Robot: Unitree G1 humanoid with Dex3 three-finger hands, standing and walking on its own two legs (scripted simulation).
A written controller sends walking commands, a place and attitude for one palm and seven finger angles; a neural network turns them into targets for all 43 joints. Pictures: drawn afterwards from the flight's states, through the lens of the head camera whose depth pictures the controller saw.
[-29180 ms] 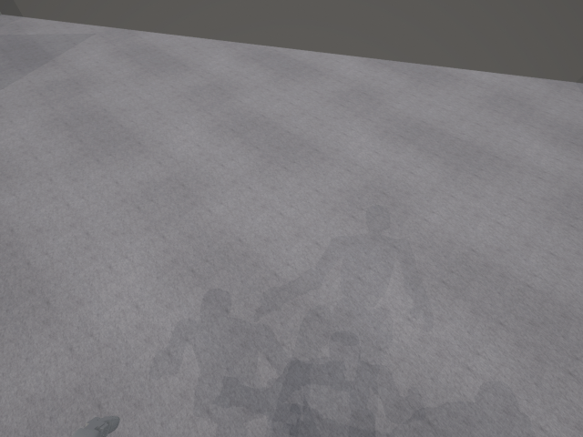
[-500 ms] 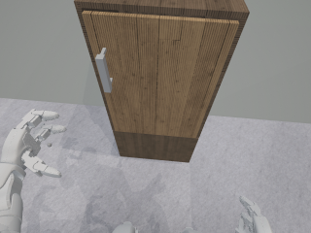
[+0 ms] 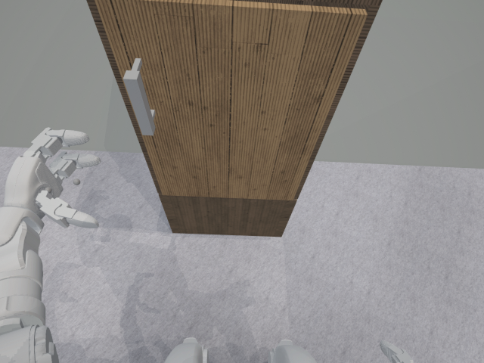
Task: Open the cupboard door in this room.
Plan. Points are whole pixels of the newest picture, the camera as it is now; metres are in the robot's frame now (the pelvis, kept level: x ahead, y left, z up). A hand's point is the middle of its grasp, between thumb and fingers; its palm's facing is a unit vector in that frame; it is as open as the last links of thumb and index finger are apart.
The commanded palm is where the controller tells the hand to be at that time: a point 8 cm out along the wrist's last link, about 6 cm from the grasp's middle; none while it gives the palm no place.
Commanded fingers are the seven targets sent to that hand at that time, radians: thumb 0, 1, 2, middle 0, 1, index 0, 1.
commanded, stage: move the hooked fingers beside the handle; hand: left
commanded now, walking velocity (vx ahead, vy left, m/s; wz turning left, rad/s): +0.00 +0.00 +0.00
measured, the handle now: (143, 98) +0.58 +0.20 +0.06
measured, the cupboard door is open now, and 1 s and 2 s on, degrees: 0 0 0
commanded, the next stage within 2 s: slide the fingers in behind the handle in 1.76 s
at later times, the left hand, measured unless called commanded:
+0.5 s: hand (90, 146) +0.44 +0.26 +0.07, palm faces +0.00 -1.00 -0.03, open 14.0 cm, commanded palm +0.43 +0.31 +0.07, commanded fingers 0.00 -0.50 0.30 -0.30 -1.20 -0.30 -1.20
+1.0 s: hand (102, 114) +0.52 +0.26 +0.07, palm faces -0.01 -1.00 -0.02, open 14.0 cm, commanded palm +0.51 +0.31 +0.06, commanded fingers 0.00 -0.50 0.30 -0.30 -1.20 -0.30 -1.20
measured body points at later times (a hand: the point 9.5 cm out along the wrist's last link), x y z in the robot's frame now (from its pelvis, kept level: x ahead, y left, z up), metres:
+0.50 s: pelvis +0.00 +0.01 -0.01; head +0.10 +0.03 +0.43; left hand +0.44 +0.32 +0.08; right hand +0.05 -0.27 -0.11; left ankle +0.01 +0.10 -0.68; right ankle +0.01 -0.12 -0.68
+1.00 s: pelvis -0.01 +0.01 -0.02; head +0.15 +0.04 +0.40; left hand +0.52 +0.32 +0.07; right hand -0.03 -0.27 -0.11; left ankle +0.01 +0.10 -0.68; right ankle +0.01 -0.12 -0.68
